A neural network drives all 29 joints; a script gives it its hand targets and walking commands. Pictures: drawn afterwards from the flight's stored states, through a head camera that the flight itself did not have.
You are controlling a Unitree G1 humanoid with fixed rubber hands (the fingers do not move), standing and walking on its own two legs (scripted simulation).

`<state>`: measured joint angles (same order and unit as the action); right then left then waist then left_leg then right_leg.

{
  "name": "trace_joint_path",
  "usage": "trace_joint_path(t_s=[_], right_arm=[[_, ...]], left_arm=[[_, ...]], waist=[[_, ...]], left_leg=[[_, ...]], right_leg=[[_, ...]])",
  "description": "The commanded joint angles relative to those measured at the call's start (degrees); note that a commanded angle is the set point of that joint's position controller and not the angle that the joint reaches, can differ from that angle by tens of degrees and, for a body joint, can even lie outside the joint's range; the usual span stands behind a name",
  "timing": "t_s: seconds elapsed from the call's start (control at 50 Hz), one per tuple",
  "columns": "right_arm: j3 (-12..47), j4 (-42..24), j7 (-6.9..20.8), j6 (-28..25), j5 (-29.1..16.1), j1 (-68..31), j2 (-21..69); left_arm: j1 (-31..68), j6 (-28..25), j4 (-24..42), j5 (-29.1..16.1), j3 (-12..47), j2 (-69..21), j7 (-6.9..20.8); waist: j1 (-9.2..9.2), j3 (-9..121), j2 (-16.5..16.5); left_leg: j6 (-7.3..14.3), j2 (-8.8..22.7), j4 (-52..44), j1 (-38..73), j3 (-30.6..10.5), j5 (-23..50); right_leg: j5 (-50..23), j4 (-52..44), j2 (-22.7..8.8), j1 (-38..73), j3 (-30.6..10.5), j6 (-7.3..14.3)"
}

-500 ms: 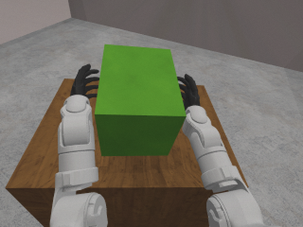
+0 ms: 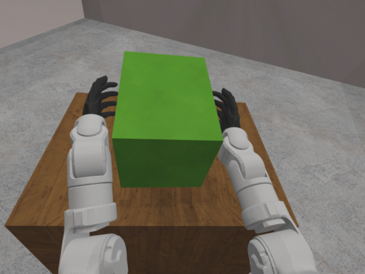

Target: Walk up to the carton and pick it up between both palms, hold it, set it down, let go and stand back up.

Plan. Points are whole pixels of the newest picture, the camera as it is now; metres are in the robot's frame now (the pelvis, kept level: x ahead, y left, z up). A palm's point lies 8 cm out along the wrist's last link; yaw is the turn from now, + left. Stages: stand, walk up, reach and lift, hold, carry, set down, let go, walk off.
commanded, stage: hold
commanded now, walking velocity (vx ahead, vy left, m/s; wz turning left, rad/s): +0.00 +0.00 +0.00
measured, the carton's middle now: (163, 121) +0.40 +0.01 +0.14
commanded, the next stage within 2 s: none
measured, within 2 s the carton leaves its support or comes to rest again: neither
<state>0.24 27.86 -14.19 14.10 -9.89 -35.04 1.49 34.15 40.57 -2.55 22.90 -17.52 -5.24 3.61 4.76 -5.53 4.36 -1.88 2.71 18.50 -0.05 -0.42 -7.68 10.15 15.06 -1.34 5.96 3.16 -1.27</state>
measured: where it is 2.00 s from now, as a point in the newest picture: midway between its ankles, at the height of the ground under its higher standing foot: outside the picture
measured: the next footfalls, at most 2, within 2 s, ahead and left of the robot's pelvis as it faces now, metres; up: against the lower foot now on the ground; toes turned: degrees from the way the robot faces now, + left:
none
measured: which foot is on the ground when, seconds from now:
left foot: down 0.00-1.00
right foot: down 0.00-1.00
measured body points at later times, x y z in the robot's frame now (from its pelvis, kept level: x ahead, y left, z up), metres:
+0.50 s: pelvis +0.00 +0.00 +0.00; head -0.04 +0.03 +0.45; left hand +0.37 +0.15 +0.19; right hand +0.37 -0.13 +0.17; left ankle +0.04 +0.14 -0.75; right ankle -0.01 -0.13 -0.75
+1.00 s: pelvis +0.01 +0.00 +0.00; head -0.02 +0.04 +0.45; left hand +0.39 +0.16 +0.19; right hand +0.38 -0.12 +0.19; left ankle +0.04 +0.14 -0.75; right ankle -0.01 -0.13 -0.75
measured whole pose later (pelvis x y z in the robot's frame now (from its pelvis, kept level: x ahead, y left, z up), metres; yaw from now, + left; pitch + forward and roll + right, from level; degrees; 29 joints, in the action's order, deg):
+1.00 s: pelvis +0.01 +0.00 +0.00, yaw +0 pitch -9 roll -1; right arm 0.1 27.5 -14.9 15.8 -10.3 -38.7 1.2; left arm 35.2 39.3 -3.3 20.9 -18.6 -4.0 3.4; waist 5.3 -5.2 5.0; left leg -1.7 2.5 19.5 -1.7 -0.6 -8.4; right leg 10.3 15.0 -1.5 4.9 3.4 -1.6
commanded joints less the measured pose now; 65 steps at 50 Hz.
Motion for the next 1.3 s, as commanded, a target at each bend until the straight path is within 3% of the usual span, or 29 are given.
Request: trace_joint_path(t_s=[0.0, 0.34, 0.66, 0.68, 0.72, 0.76, 0.84, 0.88, 0.98, 1.12, 1.28], right_arm=[[21.0, -18.3, 5.7, -4.2, -3.0, -43.0, 27.3], [21.5, -18.2, 5.2, -3.7, -2.7, -42.7, 28.1], [20.6, -17.3, 5.5, -4.0, -2.3, -43.1, 28.0], [18.3, -14.0, 5.6, -2.7, -0.5, -48.1, 27.7], [16.1, -11.5, 6.5, -2.1, 0.7, -48.2, 28.8], [15.9, -12.4, 6.8, -2.7, 0.5, -49.2, 29.3], [21.0, -19.2, 5.1, -3.8, -3.5, -49.2, 30.5], [22.6, -19.2, 4.1, -3.0, -4.4, -46.6, 29.9], [20.8, -13.4, 4.6, -0.2, -3.7, -39.6, 27.3], [22.4, -20.3, 4.6, -0.5, -5.6, -43.0, 28.0], [19.6, -16.1, 6.0, -0.2, -2.8, -45.1, 28.8]], left_arm=[[28.4, -1.8, 1.7, -8.5, 29.1, -28.4, 6.8], [28.1, -1.5, 0.8, -7.9, 27.2, -27.4, 7.7], [29.0, -1.7, 0.2, -7.9, 27.2, -27.7, 7.6], [32.8, -1.4, -6.1, -7.3, 23.3, -24.9, 8.1], [34.1, -1.5, -7.6, -6.9, 21.6, -25.4, 8.2], [34.2, -1.8, -7.1, -7.4, 22.0, -26.4, 7.9], [33.2, -3.6, 0.1, -10.8, 28.8, -30.1, 6.9], [31.4, -3.7, 0.9, -10.9, 29.5, -29.4, 6.8], [28.7, -1.9, 0.8, -8.6, 27.0, -26.7, 7.5], [30.0, -1.9, 4.9, -10.8, 31.4, -28.8, 6.8], [33.0, -2.0, 0.5, -9.8, 28.2, -27.9, 6.7]], waist=[[0.72, 21.7, -6.0], [0.25, 20.9, -4.1], [0.41, 20.8, -4.7], [-0.87, 15.5, -2.3], [-1.32, 14.8, -1.6], [-1.44, 18.7, -2.6], [1.06, 32.6, -6.4], [1.95, 32.0, -6.6], [1.59, 21.6, -5.8], [1.95, 24.2, -7.9], [0.31, 21.2, -5.3]], left_leg=[[-0.1, -4.2, 0.2, 10.9, 3.9, 12.7], [0.9, -4.8, -0.6, 9.4, 4.5, 10.4], [0.9, -4.6, -0.9, 9.4, 4.5, 9.4], [2.7, -5.2, -2.8, 4.4, 5.0, 1.7], [3.9, -4.9, -5.1, 2.1, 5.4, -4.3], [3.7, -4.8, -4.1, 3.5, 5.4, -1.5], [0.2, -5.2, 3.6, 13.6, 3.4, 20.1], [-0.5, -5.4, 4.5, 14.4, 2.8, 22.2], [-0.4, -4.7, 0.4, 9.7, 3.2, 14.5], [-2.0, -4.4, 2.9, 11.7, 2.8, 22.3], [0.8, -4.3, -1.6, 6.3, 3.7, 7.0]], right_leg=[[-8.5, -1.8, 5.0, -3.8, 4.1, -0.9], [-10.7, -2.0, 4.4, -1.8, 3.5, -1.6], [-8.5, -2.1, 4.5, -3.0, 3.7, -1.4], [-2.7, -3.2, 3.3, -4.8, 3.4, -1.8], [2.4, -3.2, 3.0, -6.2, 3.2, -1.4], [0.4, -2.7, 3.3, -5.7, 3.0, -1.1], [-18.9, 0.4, 5.3, -1.0, 3.5, -1.6], [-22.4, 0.9, 5.3, -0.4, 3.5, -2.0], [-13.0, -0.4, 4.9, -2.0, 3.7, -1.3], [-16.1, 0.3, 5.7, -2.0, 3.9, -0.7], [-5.1, -1.1, 4.5, -4.5, 3.4, -0.7]])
